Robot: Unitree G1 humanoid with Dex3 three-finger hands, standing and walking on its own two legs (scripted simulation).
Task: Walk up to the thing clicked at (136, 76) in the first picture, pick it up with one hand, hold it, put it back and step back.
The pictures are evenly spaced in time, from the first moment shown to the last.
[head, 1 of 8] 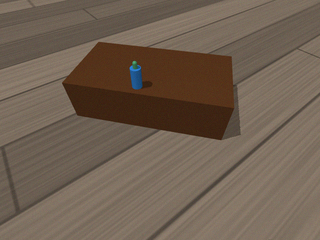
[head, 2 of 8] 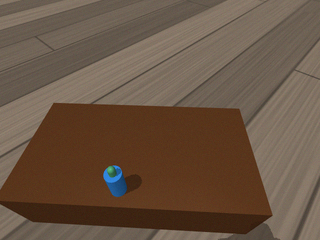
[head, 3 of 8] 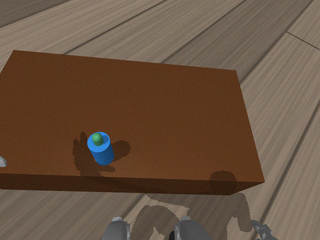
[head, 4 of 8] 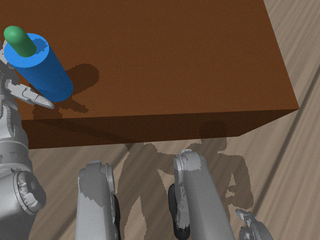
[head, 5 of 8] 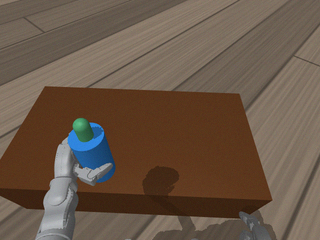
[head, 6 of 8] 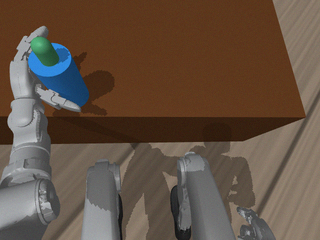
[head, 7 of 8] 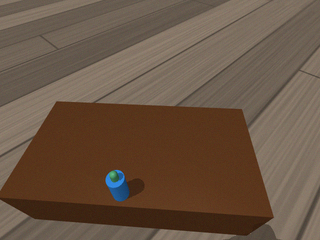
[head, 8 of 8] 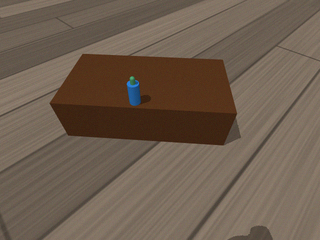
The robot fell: no
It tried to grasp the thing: yes
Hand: left
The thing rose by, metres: 0.35
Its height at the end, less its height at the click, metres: +0.00
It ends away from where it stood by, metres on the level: 0.03
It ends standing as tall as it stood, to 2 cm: yes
